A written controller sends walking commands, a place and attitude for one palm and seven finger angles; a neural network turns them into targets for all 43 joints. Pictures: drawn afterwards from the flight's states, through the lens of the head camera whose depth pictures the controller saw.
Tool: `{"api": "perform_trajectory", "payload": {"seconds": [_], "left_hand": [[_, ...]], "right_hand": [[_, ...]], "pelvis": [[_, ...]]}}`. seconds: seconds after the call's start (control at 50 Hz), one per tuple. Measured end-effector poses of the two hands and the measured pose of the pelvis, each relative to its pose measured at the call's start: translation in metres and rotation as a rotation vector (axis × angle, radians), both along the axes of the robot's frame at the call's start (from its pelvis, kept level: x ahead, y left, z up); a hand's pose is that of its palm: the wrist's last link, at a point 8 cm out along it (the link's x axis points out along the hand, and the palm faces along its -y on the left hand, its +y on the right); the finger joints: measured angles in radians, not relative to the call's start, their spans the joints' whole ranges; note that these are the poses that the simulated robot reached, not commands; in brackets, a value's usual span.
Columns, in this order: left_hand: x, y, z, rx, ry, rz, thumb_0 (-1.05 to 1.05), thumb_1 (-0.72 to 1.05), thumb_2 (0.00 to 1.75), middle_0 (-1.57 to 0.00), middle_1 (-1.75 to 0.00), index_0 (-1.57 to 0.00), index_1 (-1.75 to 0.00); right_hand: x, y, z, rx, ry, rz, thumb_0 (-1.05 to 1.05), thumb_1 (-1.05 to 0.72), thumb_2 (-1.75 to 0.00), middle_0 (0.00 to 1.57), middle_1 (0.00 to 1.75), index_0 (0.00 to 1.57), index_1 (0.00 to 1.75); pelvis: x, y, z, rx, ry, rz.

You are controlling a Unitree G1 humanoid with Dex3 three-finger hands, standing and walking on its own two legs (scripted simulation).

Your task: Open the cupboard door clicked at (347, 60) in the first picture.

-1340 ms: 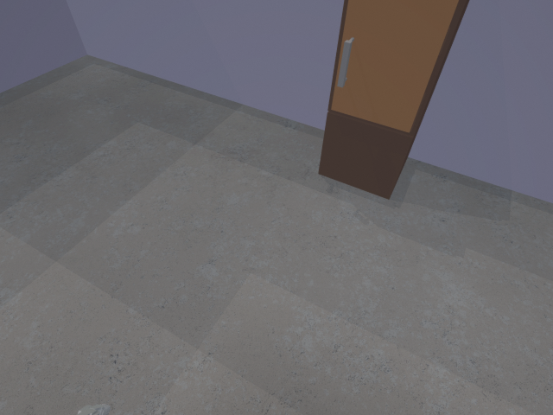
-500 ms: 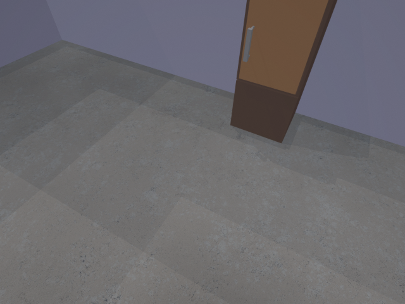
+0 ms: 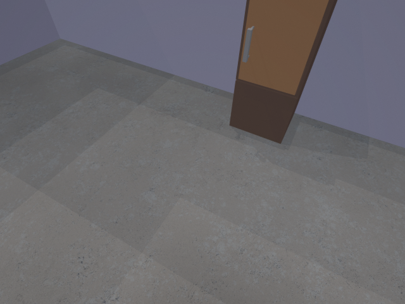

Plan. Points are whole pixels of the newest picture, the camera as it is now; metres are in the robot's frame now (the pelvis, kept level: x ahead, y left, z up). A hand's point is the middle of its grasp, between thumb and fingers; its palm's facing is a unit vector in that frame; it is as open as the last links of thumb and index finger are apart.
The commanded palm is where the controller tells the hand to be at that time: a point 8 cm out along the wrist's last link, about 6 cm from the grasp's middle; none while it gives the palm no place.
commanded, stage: look at it before walking up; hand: left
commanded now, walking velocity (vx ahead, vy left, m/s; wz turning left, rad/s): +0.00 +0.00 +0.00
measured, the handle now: (248, 44) +1.40 -0.19 -0.12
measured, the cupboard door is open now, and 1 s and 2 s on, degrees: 0 0 0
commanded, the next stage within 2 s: walk to a spot facing it in 0.10 s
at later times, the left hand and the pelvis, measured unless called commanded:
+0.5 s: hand out of the picture +0.04 +0.21 -0.19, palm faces +0.03 -0.98 -0.19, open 7.4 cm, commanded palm none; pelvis +0.05 +0.01 -0.02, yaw +1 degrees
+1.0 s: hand (151, 227) +0.35 +0.16 -0.18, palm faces +0.00 -0.97 -0.22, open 7.4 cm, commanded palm none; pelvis +0.23 -0.03 -0.03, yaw +0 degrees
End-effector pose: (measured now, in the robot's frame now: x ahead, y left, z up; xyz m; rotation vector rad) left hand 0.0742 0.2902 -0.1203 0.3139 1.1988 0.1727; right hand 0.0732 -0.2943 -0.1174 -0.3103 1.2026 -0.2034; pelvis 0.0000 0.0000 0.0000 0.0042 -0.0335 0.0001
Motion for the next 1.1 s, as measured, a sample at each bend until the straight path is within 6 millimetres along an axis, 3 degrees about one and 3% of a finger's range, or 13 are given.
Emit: {"api": "perform_trajectory", "payload": {"seconds": [0.3,0.44,0.58,0.62,0.68,0.76,0.84,0.9,0.94,1.0,1.1], "left_hand": [[-0.006,-0.002,-0.004,-0.002,0.029,0.018,0.01,0.90,0.90,-0.21,-0.29,-0.20,-0.30],[-0.029,-0.027,-0.027,-0.094,0.110,0.067,0.01,0.90,0.90,-0.20,-0.29,-0.20,-0.30],[-0.050,-0.040,-0.049,-0.177,0.273,0.126,0.01,0.90,0.90,-0.21,-0.29,-0.20,-0.30],[-0.038,-0.041,-0.047,-0.182,0.302,0.111,0.01,0.90,0.90,-0.21,-0.29,-0.20,-0.30],[0.002,-0.043,-0.043,-0.189,0.270,0.092,0.01,0.90,0.90,-0.21,-0.29,-0.20,-0.30],[0.080,-0.046,-0.038,-0.176,0.162,0.056,0.02,0.92,0.90,-0.20,-0.29,-0.20,-0.30],[0.171,-0.053,-0.035,-0.145,0.045,-0.006,0.02,0.93,0.90,-0.20,-0.29,-0.20,-0.30],[0.231,-0.064,-0.037,-0.119,-0.064,-0.037,0.01,0.92,0.90,-0.20,-0.29,-0.20,-0.30],[0.254,-0.070,-0.037,-0.108,-0.119,-0.030,0.01,0.92,0.90,-0.20,-0.29,-0.20,-0.30],[0.265,-0.079,-0.032,-0.112,-0.119,-0.002,0.01,0.91,0.90,-0.20,-0.29,-0.20,-0.30],[0.259,-0.086,-0.027,-0.119,-0.037,0.059,0.00,0.94,0.90,-0.20,-0.29,-0.20,-0.30]], "right_hand": [[0.003,0.006,-0.004,0.011,0.018,0.002,0.00,-0.90,-0.90,0.20,0.30,0.20,0.30],[-0.014,0.036,-0.025,0.076,0.103,-0.020,0.00,-0.91,-0.90,0.20,0.30,0.20,0.30],[-0.021,0.078,-0.033,0.110,0.158,-0.090,0.00,-0.91,-0.90,0.20,0.30,0.20,0.30],[-0.030,0.089,-0.031,0.120,0.177,-0.127,0.00,-0.91,-0.90,0.20,0.30,0.20,0.30],[-0.050,0.105,-0.025,0.145,0.266,-0.174,0.00,-0.91,-0.90,0.20,0.30,0.20,0.30],[-0.071,0.118,-0.017,0.182,0.413,-0.228,0.00,-0.91,-0.90,0.20,0.30,0.20,0.30],[-0.071,0.117,-0.017,0.212,0.521,-0.279,0.00,-0.90,-0.90,0.20,0.30,0.20,0.30],[-0.053,0.102,-0.029,0.226,0.568,-0.295,0.00,-0.90,-0.90,0.20,0.30,0.20,0.30],[-0.025,0.087,-0.038,0.222,0.551,-0.287,0.01,-0.90,-0.90,0.20,0.30,0.20,0.30],[0.043,0.062,-0.045,0.197,0.432,-0.243,0.01,-0.91,-0.90,0.20,0.30,0.20,0.30],[0.183,0.034,-0.038,0.155,0.151,-0.145,0.01,-0.91,-0.90,0.20,0.30,0.19,0.30]], "pelvis": [[0.008,0.001,-0.001,0.000,0.005,-0.002],[0.034,0.004,-0.010,-0.017,0.020,0.004],[0.075,0.022,-0.018,-0.009,0.023,-0.013],[0.086,0.023,-0.016,-0.011,0.019,-0.016],[0.104,0.022,-0.011,-0.012,0.021,-0.011],[0.131,0.015,-0.009,-0.010,0.029,-0.012],[0.166,0.002,-0.017,-0.004,0.028,-0.022],[0.198,-0.013,-0.031,0.005,0.016,-0.017],[0.213,-0.021,-0.035,0.002,0.005,-0.008],[0.235,-0.027,-0.028,-0.006,-0.004,0.006],[0.272,-0.030,-0.013,-0.016,0.007,0.021]]}}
